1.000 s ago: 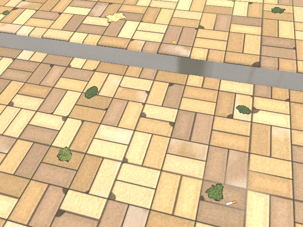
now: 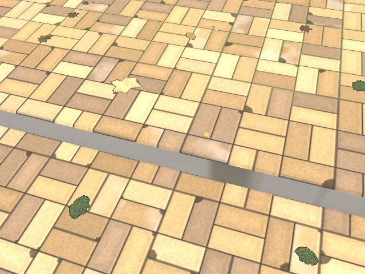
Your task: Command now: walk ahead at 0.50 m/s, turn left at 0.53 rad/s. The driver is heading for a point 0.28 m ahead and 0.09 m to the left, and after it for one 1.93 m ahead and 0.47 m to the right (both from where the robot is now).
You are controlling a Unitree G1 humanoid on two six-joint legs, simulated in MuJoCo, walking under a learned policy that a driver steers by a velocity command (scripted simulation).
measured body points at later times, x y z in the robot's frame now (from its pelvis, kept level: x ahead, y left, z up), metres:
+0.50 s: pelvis +0.19 +0.05 +0.00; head +0.23 +0.07 +0.45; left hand +0.24 +0.33 -0.14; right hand +0.37 -0.18 -0.10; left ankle +0.27 +0.16 -0.74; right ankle +0.16 -0.10 -0.67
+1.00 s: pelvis +0.21 +0.02 +0.01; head +0.23 -0.02 +0.46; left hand +0.41 +0.27 -0.07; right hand +0.30 -0.30 -0.11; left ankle +0.28 +0.20 -0.67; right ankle +0.21 -0.05 -0.74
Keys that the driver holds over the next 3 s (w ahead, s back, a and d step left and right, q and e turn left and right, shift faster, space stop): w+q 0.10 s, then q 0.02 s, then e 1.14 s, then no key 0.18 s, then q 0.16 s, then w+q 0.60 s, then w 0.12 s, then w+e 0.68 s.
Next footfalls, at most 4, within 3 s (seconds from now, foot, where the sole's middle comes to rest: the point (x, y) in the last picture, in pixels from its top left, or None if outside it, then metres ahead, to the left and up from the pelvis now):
0.30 left None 0.31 0.16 -0.78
0.70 right None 0.25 -0.05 -0.78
1.24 left None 0.32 0.14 -0.78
1.58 right None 0.19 -0.09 -0.78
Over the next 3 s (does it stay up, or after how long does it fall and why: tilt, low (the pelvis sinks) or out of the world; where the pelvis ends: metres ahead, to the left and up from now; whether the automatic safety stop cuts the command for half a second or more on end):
stays up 0.77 -0.03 0.00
